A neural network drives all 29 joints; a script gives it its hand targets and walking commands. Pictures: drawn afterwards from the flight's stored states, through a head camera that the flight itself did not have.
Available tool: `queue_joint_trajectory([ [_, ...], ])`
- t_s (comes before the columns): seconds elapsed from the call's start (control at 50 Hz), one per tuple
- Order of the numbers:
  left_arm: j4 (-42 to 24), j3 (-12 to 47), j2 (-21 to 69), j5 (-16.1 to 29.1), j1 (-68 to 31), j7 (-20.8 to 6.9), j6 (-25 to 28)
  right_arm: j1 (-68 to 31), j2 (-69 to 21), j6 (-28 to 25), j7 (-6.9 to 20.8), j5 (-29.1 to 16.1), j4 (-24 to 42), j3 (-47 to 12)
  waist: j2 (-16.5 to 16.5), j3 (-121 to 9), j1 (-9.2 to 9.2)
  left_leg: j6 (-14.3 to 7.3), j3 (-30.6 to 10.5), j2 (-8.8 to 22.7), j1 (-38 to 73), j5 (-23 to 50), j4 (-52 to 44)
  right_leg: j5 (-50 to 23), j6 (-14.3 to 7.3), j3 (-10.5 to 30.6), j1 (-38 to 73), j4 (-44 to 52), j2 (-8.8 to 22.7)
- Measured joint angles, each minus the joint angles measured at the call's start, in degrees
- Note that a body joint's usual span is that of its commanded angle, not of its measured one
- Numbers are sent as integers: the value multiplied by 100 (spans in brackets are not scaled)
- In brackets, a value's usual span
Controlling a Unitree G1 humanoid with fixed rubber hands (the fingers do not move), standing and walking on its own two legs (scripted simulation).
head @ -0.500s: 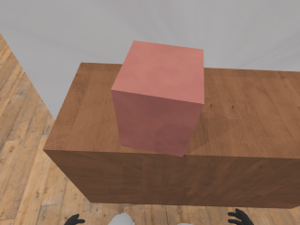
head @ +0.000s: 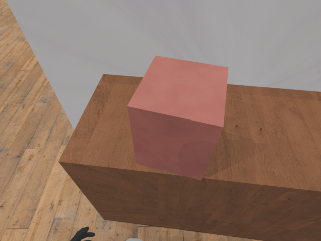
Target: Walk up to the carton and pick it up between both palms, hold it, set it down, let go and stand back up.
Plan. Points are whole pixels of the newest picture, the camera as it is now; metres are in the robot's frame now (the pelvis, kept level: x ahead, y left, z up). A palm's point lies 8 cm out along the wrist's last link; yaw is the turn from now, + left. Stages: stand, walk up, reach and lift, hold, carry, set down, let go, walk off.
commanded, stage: walk up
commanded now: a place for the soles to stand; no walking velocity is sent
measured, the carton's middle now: (178, 119) +0.42 -0.01 +0.06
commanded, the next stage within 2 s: reach and lift in 1.32 s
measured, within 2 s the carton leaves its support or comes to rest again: neither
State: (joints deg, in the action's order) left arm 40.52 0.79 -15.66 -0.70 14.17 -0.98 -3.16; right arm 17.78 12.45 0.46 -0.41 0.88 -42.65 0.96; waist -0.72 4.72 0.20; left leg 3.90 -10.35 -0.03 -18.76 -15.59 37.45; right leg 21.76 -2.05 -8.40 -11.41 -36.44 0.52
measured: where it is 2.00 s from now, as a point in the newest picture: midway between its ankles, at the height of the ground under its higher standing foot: outside the picture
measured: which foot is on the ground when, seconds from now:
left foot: down 0.00-1.00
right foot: down 0.00-1.00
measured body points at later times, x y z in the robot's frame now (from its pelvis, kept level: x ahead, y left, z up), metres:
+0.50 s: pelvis +0.02 +0.01 +0.00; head +0.03 +0.04 +0.45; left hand +0.08 +0.28 -0.14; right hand +0.11 -0.23 -0.11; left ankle +0.06 +0.16 -0.72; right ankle -0.02 -0.09 -0.72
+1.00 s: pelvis +0.04 +0.02 +0.00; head +0.05 +0.03 +0.45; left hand +0.08 +0.28 -0.13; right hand +0.16 -0.23 -0.12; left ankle +0.06 +0.15 -0.72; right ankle -0.02 -0.10 -0.72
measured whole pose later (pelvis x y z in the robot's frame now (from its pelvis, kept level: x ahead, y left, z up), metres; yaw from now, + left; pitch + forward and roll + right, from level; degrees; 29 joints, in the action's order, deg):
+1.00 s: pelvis +0.04 +0.02 +0.00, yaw +5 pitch -3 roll +0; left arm 43.3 1.5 -16.2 -1.8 18.2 -0.2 -1.2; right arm 15.1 13.0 1.4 -0.3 1.5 -42.1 1.6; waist -0.7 4.7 1.0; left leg 1.2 -8.7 -3.0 -17.4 -19.2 40.0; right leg 26.2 -0.2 -8.2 -7.5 -37.2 2.8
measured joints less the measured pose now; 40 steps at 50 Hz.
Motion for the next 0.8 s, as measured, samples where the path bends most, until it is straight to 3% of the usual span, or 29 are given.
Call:
queue_joint_trajectory([
  [0.22, 96, -78, -151, -81, -18, 7, 17, 63, 16, 30, -17, 28, 123, 33, -31, -25, 1, -70, -150, -70, -234, -121, 277, 69, 42, -151, -77, -71, 25],
  [0.38, 315, -28, -89, -105, 318, 12, 44, 129, -1, -38, 22, 63, 125, 58, -174, -92, 30, -179, -47, -275, 1, -210, 224, 245, 179, -85, 112, -148, 258],
  [0.54, 274, -2, -89, -104, 453, 24, 186, 83, -80, 55, -33, -3, 60, 39, -39, -199, 82, -170, -157, -183, -77, -288, 266, 181, 157, -181, 192, 117, 120],
  [0.62, 297, 23, -45, -137, 461, 64, 200, 21, -26, 67, -16, 48, 51, 62, -16, -130, 101, -182, -36, -221, -9, -351, 309, 274, 181, -210, 278, 41, 212],
  [0.72, 333, 25, -89, -112, 397, 42, 61, -90, -11, -7, -1, 33, 105, 44, -111, -61, 110, -291, 40, -348, 20, -407, 384, 429, 264, -157, 234, -202, 365],
  [0.8, 302, 0, -176, -80, 324, 37, 24, -141, -52, 40, -51, 22, 163, 18, -135, -98, 54, -281, -9, -341, -76, -439, 437, 466, 233, 118, 118, -265, 193],
])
